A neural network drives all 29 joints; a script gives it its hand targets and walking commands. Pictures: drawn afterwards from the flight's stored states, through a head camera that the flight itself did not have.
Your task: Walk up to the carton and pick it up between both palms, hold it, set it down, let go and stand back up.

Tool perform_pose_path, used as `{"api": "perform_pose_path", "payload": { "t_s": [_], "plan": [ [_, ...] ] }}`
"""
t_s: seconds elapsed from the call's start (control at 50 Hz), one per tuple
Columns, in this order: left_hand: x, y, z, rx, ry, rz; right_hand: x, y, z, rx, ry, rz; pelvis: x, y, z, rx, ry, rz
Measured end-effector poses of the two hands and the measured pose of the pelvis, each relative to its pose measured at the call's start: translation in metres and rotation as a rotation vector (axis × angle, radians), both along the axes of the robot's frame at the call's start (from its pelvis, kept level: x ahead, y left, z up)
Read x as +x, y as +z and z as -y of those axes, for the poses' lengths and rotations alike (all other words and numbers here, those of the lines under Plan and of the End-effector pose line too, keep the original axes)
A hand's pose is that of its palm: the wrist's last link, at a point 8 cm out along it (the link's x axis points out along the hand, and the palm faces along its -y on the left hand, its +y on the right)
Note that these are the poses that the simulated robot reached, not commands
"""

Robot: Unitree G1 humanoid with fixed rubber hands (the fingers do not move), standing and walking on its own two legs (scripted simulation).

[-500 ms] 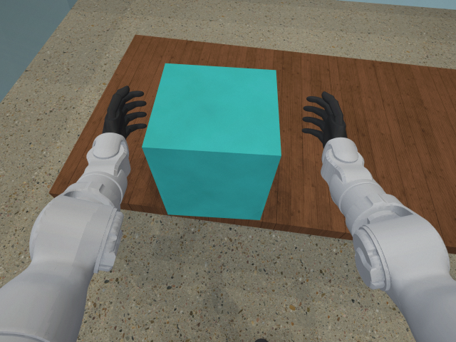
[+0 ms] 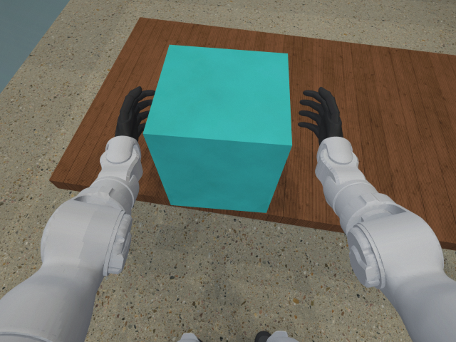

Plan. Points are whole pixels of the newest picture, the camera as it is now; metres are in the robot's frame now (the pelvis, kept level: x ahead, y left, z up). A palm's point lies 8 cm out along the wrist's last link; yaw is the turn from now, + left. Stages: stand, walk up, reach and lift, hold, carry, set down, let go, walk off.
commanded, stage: reach and lift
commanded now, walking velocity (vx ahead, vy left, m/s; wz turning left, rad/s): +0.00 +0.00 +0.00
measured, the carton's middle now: (222, 137) +0.49 +0.04 +0.02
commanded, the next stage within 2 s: none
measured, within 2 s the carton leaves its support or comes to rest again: neither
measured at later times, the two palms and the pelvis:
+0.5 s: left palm (141, 142) +0.44 +0.18 +0.06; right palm (316, 149) +0.43 -0.13 +0.07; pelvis +0.01 +0.02 +0.03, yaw +1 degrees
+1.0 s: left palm (142, 143) +0.44 +0.18 +0.06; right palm (316, 145) +0.44 -0.12 +0.07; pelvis +0.04 +0.01 +0.04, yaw +1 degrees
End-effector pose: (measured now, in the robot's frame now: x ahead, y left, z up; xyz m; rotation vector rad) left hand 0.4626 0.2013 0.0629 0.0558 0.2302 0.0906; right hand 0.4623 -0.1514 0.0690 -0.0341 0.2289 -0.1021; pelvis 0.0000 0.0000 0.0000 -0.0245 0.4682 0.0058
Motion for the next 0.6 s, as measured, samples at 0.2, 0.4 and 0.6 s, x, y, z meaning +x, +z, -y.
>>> {"api": "perform_pose_path", "payload": {
  "t_s": [0.2,0.4,0.6],
  "plan": [
    [-0.004,0.000,0.018,-0.042,-0.007,0.006,-0.006,0.002,-0.027,0.026,0.008,-0.016,-0.006,0.004,-0.003,0.003,0.001,0.022],
    [-0.013,0.000,0.022,-0.058,-0.027,0.005,-0.022,0.000,-0.028,0.005,-0.027,0.027,-0.001,0.023,-0.012,-0.007,0.010,0.119],
    [-0.022,0.001,0.025,-0.046,-0.023,-0.020,-0.032,-0.001,-0.025,-0.024,-0.029,0.033,0.018,0.036,-0.019,0.002,-0.001,0.197]
  ]
}}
